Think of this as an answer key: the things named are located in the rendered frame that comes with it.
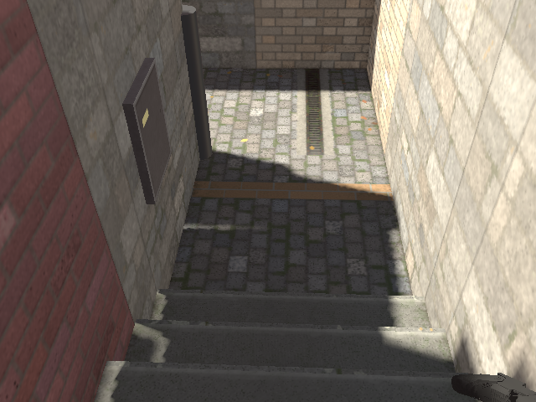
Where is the robot right hand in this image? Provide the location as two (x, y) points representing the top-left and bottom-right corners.
(451, 373), (536, 402)

